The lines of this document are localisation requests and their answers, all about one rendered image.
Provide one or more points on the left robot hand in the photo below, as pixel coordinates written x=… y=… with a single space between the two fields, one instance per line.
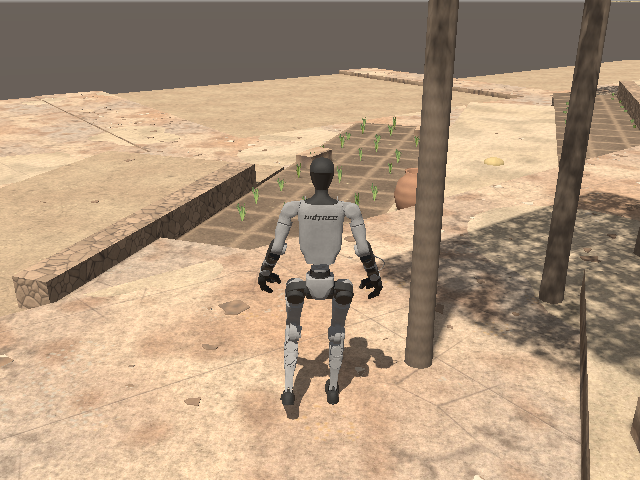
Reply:
x=271 y=278

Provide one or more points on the robot right foot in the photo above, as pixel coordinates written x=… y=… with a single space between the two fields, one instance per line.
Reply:
x=332 y=396

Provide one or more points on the robot head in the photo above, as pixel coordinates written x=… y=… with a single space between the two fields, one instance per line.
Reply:
x=321 y=172

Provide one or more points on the left robot forearm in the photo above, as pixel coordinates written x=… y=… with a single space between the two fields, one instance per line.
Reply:
x=269 y=261

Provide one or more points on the left robot upper arm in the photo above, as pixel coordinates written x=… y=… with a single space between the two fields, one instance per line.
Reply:
x=289 y=210

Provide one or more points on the right robot hand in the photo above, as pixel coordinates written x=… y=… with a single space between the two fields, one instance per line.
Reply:
x=370 y=284

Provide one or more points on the right robot forearm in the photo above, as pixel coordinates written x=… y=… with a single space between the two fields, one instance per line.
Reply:
x=370 y=265

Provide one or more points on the right robot upper arm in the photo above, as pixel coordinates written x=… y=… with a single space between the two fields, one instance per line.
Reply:
x=352 y=211

